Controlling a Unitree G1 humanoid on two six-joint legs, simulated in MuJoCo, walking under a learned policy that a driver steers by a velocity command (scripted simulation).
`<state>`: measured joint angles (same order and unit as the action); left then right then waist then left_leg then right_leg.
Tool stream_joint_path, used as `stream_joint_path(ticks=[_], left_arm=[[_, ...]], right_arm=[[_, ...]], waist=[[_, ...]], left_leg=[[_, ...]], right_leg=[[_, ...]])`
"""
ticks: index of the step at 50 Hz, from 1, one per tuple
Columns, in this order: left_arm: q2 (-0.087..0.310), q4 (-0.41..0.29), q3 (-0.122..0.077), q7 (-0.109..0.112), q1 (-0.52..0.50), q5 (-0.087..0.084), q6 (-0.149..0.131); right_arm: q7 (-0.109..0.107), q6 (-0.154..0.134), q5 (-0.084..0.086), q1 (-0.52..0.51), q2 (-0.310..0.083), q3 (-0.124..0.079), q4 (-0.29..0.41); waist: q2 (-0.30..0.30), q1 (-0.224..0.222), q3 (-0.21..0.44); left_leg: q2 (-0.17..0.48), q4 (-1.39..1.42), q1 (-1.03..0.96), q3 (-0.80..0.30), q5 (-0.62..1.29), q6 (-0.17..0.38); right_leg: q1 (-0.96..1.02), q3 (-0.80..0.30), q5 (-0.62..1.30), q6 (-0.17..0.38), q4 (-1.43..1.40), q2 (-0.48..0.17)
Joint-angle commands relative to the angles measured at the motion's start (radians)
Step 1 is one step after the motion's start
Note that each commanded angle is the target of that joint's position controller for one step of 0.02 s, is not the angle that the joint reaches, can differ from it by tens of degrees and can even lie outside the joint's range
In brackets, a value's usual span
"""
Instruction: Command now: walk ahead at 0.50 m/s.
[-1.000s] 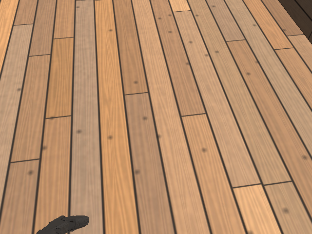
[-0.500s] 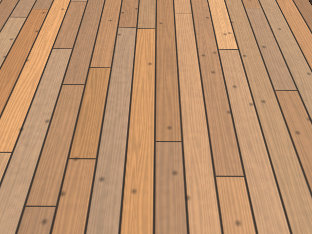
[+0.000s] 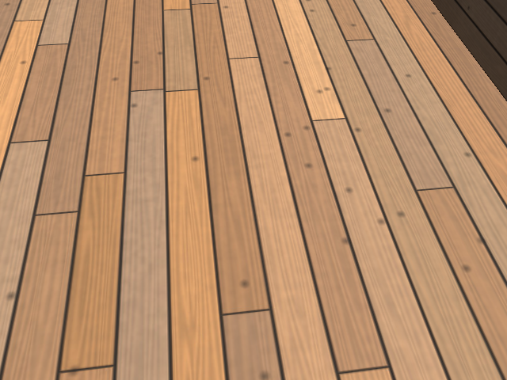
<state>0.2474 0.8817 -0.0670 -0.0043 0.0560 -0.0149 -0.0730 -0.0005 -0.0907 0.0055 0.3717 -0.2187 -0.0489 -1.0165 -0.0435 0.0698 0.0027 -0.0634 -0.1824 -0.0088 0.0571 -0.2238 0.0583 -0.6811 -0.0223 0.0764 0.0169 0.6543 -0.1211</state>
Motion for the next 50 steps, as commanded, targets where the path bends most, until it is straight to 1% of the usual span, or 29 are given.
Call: stream_joint_path(ticks=[1, 5, 6, 7, 8, 9, 10, 11, 12, 13, 14, 16, 17, 20, 23, 29, 31, 32, 33, 34, 35, 36, 37, 38, 39, 40, 44, 48, 50], left_arm=[[0.04, -0.092, 0.004, -0.018, -0.152, -0.006, -0.019], [0.07, -0.115, -0.001, -0.04, -0.155, -0.009, -0.033], [0.095, -0.103, -0.013, -0.038, -0.093, -0.007, -0.036], [0.132, -0.064, -0.035, -0.032, 0.045, 0.002, -0.039], [0.193, -0.02, -0.056, -0.024, 0.221, 0.022, -0.043], [0.29, -0.001, -0.076, -0.014, 0.343, 0.049, -0.039], [0.225, 0.0, -0.054, -0.015, 0.357, 0.039, -0.031], [0.172, -0.023, -0.035, -0.013, 0.266, 0.029, -0.028], [0.131, -0.043, -0.021, -0.007, 0.171, 0.024, -0.026], [0.096, -0.041, -0.009, -0.007, 0.112, 0.023, -0.027], [0.076, -0.039, -0.005, -0.008, 0.074, 0.03, -0.03], [0.086, -0.035, -0.008, -0.009, 0.037, 0.05, -0.032], [0.1, -0.032, -0.011, -0.003, 0.027, 0.053, -0.032], [0.129, -0.023, -0.019, 0.024, 0.021, 0.045, -0.02], [0.151, -0.021, -0.024, 0.047, 0.015, 0.035, 0.004], [0.197, -0.01, -0.041, 0.052, 0.055, 0.008, 0.052], [0.204, -0.009, -0.045, 0.052, 0.05, -0.006, 0.064], [0.196, -0.003, -0.043, 0.052, 0.054, -0.013, 0.069], [0.17, 0.017, -0.037, 0.047, 0.119, -0.003, 0.069], [0.115, -0.012, -0.018, 0.035, 0.108, 0.038, 0.059], [0.081, -0.043, -0.005, 0.03, 0.073, 0.042, 0.056], [0.137, -0.037, -0.022, 0.023, 0.021, 0.018, 0.061], [0.135, -0.037, -0.024, 0.021, 0.0, -0.006, 0.067], [0.127, -0.016, -0.025, 0.031, 0.011, -0.004, 0.074], [0.145, -0.005, -0.032, 0.04, 0.016, 0.007, 0.082], [0.142, 0.008, -0.034, 0.045, 0.037, 0.011, 0.088], [0.096, 0.029, -0.019, 0.052, 0.047, 0.008, 0.089], [0.105, 0.043, -0.013, 0.043, 0.039, 0.004, 0.086], [0.092, 0.07, -0.008, 0.032, 0.083, 0.011, 0.08]], right_arm=[[-0.007, 0.002, 0.006, 0.06, -0.164, -0.032, 0.013], [-0.015, 0.021, 0.012, 0.058, -0.183, -0.044, 0.0], [-0.015, 0.024, 0.013, 0.038, -0.194, -0.047, 0.005], [-0.015, 0.03, 0.012, 0.007, -0.188, -0.043, 0.013], [-0.014, 0.031, 0.003, -0.004, -0.161, -0.032, 0.034], [-0.009, 0.017, -0.009, 0.105, -0.053, 0.001, 0.046], [-0.005, -0.001, 0.009, 0.145, -0.06, 0.002, 0.017], [-0.009, -0.004, 0.038, 0.057, -0.164, -0.031, 0.04], [-0.017, 0.003, 0.043, -0.018, -0.167, -0.034, 0.066], [-0.025, 0.018, 0.031, -0.038, -0.147, -0.039, 0.063], [-0.03, 0.041, 0.024, -0.018, -0.126, -0.046, 0.059], [-0.033, 0.08, 0.023, 0.019, -0.08, -0.048, 0.064], [-0.036, 0.091, 0.021, 0.014, -0.076, -0.051, 0.079], [-0.035, 0.103, 0.009, -0.057, -0.092, -0.059, 0.139], [-0.017, 0.104, 0.006, -0.137, -0.089, -0.055, 0.182], [0.017, 0.122, 0.006, -0.251, -0.113, -0.063, 0.271], [0.024, 0.121, 0.007, -0.238, -0.108, -0.063, 0.281], [0.024, 0.116, 0.004, -0.204, -0.114, -0.067, 0.274], [0.012, 0.11, -0.002, -0.155, -0.176, -0.087, 0.262], [-0.01, 0.107, -0.017, -0.1, -0.293, -0.113, 0.267], [-0.013, 0.101, -0.037, -0.107, -0.275, -0.092, 0.276], [-0.004, 0.088, -0.034, -0.109, -0.211, -0.072, 0.276], [-0.004, 0.076, -0.026, -0.158, -0.199, -0.068, 0.274], [-0.006, 0.071, -0.016, -0.208, -0.196, -0.067, 0.279], [-0.011, 0.07, -0.008, -0.251, -0.176, -0.059, 0.282], [-0.014, 0.07, -0.014, -0.276, -0.166, -0.053, 0.279], [-0.024, 0.067, -0.024, -0.287, -0.154, -0.044, 0.252], [-0.03, 0.077, -0.022, -0.281, -0.155, -0.037, 0.224], [-0.029, 0.083, -0.007, -0.302, -0.137, -0.026, 0.211]], waist=[[0.1, 0.017, -0.097], [0.121, -0.02, -0.084], [0.139, -0.06, -0.045], [0.138, -0.137, 0.03], [0.11, -0.202, 0.166], [-0.112, -0.179, 0.348], [-0.19, -0.179, 0.494], [-0.115, -0.169, 0.357], [-0.077, -0.137, 0.227], [-0.022, -0.102, 0.141], [-0.04, -0.064, 0.102], [-0.059, -0.026, 0.068], [-0.061, -0.015, 0.054], [-0.058, -0.016, 0.048], [-0.05, -0.041, 0.053], [-0.047, -0.08, 0.031], [-0.049, -0.059, 0.035], [-0.036, -0.036, 0.048], [0.045, -0.031, 0.093], [0.266, -0.043, 0.162], [0.342, -0.042, 0.226], [0.194, -0.017, 0.242], [0.175, -0.035, 0.188], [0.133, -0.054, 0.156], [0.135, -0.072, 0.13], [0.147, -0.093, 0.128], [0.159, -0.096, 0.121], [0.181, -0.077, 0.104], [0.165, -0.114, 0.082]], left_leg=[[0.287, 0.042, -0.016, -0.117, 0.281, 0.134], [0.334, -0.058, -0.102, -0.131, 0.455, 0.113], [0.326, -0.123, -0.095, -0.133, 0.609, 0.103], [0.277, -0.281, -0.06, -0.109, 0.765, 0.077], [0.214, -0.516, 0.1, -0.082, 0.663, 0.035], [0.054, -0.932, 0.504, -0.028, 0.147, -0.047], [-0.017, -1.127, 0.597, -0.19, -0.42, -0.061], [0.047, -1.19, 0.646, -0.221, -0.392, -0.055], [0.098, -1.159, 0.668, -0.167, -0.333, -0.056], [0.133, -1.1, 0.633, -0.145, -0.277, -0.063], [0.164, -1.047, 0.562, -0.141, -0.23, -0.062], [0.157, -1.029, 0.474, -0.112, -0.17, -0.066], [0.156, -1.01, 0.486, -0.108, -0.141, -0.071], [0.172, -0.855, 0.537, -0.105, -0.013, -0.081], [0.173, -0.703, 0.508, -0.069, 0.083, -0.079], [0.142, -0.543, 0.503, -0.015, -0.047, -0.051], [0.117, -0.427, 0.452, 0.003, -0.05, -0.025], [0.091, -0.311, 0.367, 0.018, 0.052, -0.005], [0.1, -0.215, 0.219, -0.043, 0.302, 0.03], [0.314, -0.259, -0.008, -0.303, 0.784, 0.116], [0.484, -0.244, -0.068, -0.512, 0.89, 0.317], [0.445, -0.224, -0.024, -0.437, 0.803, 0.315], [0.388, -0.214, 0.014, -0.342, 0.701, 0.263], [0.342, -0.201, 0.05, -0.296, 0.593, 0.213], [0.324, -0.182, 0.107, -0.267, 0.538, 0.188], [0.305, -0.172, 0.172, -0.234, 0.549, 0.184], [0.277, -0.158, 0.197, -0.191, 0.474, 0.178], [0.282, -0.148, 0.207, -0.223, 0.308, 0.169], [0.249, -0.173, 0.243, -0.21, 0.189, 0.124]], right_leg=[[-0.04, 0.028, 0.007, 0.009, -0.084, 0.027], [0.04, 0.036, -0.118, 0.053, -0.148, 0.058], [0.149, 0.055, -0.148, 0.067, -0.156, 0.089], [0.342, 0.078, -0.114, 0.09, -0.187, 0.125], [0.651, 0.007, 0.055, 0.133, -0.135, 0.043], [1.092, -0.355, 0.255, 0.277, -0.115, -0.253], [1.133, -0.594, 0.344, 0.341, -0.223, -0.353], [0.986, -0.429, 0.367, 0.287, -0.233, -0.311], [0.828, -0.274, 0.402, 0.246, -0.251, -0.272], [0.677, -0.169, 0.388, 0.215, -0.29, -0.223], [0.559, -0.094, 0.339, 0.189, -0.331, -0.187], [0.421, -0.008, 0.308, 0.199, -0.389, -0.165], [0.399, 0.021, 0.308, 0.213, -0.41, -0.169], [0.432, 0.092, 0.26, 0.214, -0.435, -0.171], [0.467, 0.148, 0.174, 0.203, -0.442, -0.166], [0.595, 0.14, 0.106, 0.181, -0.352, -0.226], [0.623, 0.133, 0.132, 0.15, -0.276, -0.227], [0.608, 0.154, 0.128, 0.113, -0.204, -0.2], [0.558, 0.197, 0.065, 0.048, -0.07, -0.131], [0.326, 0.257, -0.272, -0.031, 0.204, -0.029], [0.131, 0.148, -0.781, -0.082, 0.4, 0.088], [0.12, 0.032, -0.771, -0.077, 0.498, 0.062], [0.087, 0.018, -0.709, -0.065, 0.502, 0.051], [0.077, 0.009, -0.651, -0.063, 0.47, 0.039], [0.105, -0.003, -0.593, -0.07, 0.438, 0.029], [0.171, 0.005, -0.544, -0.076, 0.435, 0.039], [0.27, 0.01, -0.478, -0.083, 0.222, 0.049], [0.37, 0.029, -0.438, -0.071, 0.033, 0.063], [0.477, 0.057, -0.287, -0.046, -0.182, 0.081]])
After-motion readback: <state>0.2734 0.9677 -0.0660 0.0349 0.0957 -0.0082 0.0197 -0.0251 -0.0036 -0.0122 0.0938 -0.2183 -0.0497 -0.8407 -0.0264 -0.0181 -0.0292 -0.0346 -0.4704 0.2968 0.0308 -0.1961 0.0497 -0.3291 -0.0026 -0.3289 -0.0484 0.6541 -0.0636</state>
